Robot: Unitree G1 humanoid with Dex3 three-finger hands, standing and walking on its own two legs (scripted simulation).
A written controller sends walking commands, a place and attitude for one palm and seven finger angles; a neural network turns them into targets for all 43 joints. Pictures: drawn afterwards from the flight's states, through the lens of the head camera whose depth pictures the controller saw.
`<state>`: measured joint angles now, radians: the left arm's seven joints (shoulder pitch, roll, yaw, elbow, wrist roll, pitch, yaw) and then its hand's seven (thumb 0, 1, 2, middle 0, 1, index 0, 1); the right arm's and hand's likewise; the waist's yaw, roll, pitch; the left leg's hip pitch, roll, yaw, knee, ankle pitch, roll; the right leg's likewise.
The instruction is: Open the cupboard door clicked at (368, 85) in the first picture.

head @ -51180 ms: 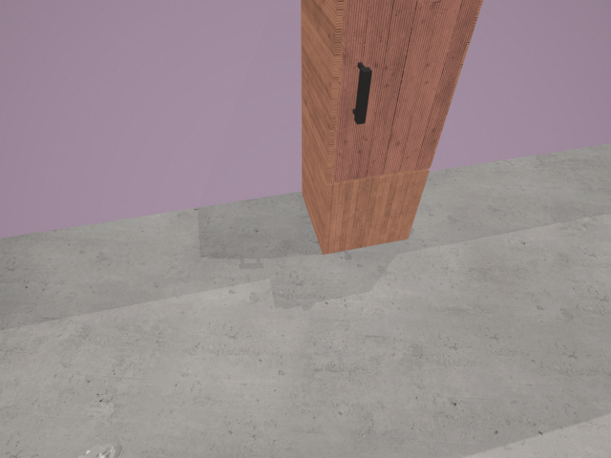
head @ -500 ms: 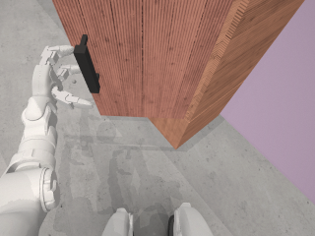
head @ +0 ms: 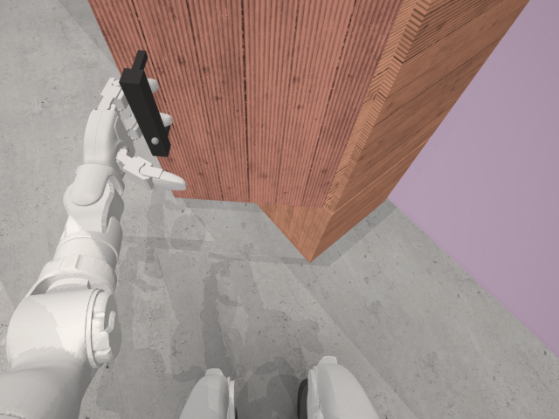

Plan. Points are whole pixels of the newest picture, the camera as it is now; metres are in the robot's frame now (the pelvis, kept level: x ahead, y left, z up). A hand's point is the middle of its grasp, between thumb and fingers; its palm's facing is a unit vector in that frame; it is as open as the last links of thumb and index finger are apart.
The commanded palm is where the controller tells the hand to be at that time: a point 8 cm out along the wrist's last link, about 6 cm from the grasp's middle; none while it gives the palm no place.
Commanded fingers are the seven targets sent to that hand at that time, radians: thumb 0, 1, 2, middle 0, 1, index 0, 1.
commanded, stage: slide the fingers in behind the handle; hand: left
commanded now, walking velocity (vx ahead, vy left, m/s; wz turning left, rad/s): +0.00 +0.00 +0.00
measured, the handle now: (152, 107) +0.54 +0.17 +0.06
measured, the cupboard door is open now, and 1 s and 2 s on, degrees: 47 47 87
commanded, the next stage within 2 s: close the thumb around the handle in 0.16 s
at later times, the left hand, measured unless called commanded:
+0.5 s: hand (155, 139) +0.48 +0.16 +0.06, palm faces -0.05 -1.00 -0.02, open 12.4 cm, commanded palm +0.46 +0.21 +0.06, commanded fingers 0.00 0.23 0.61 -0.35 -1.28 -0.35 -1.28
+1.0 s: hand (158, 139) +0.48 +0.16 +0.06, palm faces -0.05 -1.00 -0.03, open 6.1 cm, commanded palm +0.46 +0.21 +0.06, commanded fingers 0.00 0.90 0.90 -0.40 -1.35 -0.40 -1.35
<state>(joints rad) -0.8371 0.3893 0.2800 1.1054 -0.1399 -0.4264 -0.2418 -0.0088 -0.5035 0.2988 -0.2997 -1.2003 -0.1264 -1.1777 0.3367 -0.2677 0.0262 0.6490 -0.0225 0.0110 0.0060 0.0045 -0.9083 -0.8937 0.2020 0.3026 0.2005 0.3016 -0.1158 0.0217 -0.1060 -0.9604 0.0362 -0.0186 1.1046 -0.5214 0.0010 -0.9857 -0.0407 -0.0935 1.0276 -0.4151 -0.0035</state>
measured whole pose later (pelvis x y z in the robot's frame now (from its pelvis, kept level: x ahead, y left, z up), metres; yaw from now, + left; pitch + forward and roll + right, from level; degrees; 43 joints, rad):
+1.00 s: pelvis +0.00 +0.00 +0.00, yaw -2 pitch +21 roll -2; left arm -0.76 0.38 0.34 1.03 -0.12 -0.43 -0.23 0.01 0.67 0.82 -0.29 -1.33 -0.33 -1.32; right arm 0.36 -0.26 0.03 0.61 -0.01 0.02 0.00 0.00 -0.91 -0.89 0.20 0.30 0.20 0.30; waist -0.13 0.03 -0.11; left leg -0.93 0.05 0.02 1.08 -0.53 0.01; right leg -0.98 -0.02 -0.05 1.02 -0.41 0.00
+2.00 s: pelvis +0.03 -0.03 +0.02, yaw +1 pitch +13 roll +0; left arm 0.23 -0.08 -0.23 0.06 0.10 -0.31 0.52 0.03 0.66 0.76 -0.27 -1.29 -0.30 -1.31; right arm 0.20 -0.16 0.01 0.52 -0.08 -0.04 0.03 0.01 -0.91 -0.89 0.20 0.30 0.20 0.30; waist 0.00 0.03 -0.14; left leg -0.69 0.04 -0.01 0.98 -0.53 -0.04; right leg -0.75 -0.04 -0.09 0.98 -0.46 -0.03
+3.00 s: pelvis -0.01 -0.03 +0.01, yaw +1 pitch +11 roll +0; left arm 0.15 -0.08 -0.28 0.12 0.10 -0.30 0.54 0.00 -0.48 0.31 -0.27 -0.86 -0.27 -0.86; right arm 0.20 -0.18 0.01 0.55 -0.08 -0.09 0.01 0.01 -0.91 -0.89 0.20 0.30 0.20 0.30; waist 0.00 0.04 -0.13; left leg -0.74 0.02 -0.02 1.04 -0.50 -0.03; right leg -0.79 -0.05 -0.09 1.03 -0.44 -0.03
